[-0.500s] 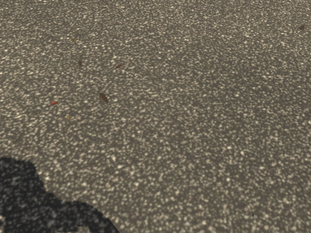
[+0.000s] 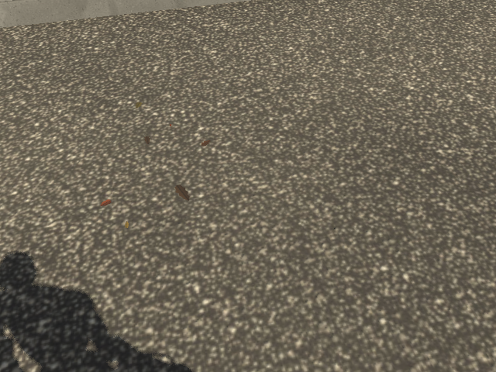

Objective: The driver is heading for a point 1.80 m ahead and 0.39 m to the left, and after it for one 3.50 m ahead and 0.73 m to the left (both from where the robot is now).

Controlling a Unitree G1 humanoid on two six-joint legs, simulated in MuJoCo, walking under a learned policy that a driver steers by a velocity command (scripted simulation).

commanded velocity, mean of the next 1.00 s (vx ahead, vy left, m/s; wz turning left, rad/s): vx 0.00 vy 0.00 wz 0.30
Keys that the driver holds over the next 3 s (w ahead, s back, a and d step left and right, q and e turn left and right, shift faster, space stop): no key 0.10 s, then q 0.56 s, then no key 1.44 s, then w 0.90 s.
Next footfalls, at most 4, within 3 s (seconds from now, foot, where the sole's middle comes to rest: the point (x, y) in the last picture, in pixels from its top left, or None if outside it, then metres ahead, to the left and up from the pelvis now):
0.86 right None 0.03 -0.10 -0.79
1.16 left None -0.07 0.08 -0.79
2.90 right None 0.47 -0.03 -0.95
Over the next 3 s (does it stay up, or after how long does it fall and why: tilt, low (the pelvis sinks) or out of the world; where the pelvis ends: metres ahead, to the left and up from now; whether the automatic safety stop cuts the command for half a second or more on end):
stays up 0.35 0.02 -0.18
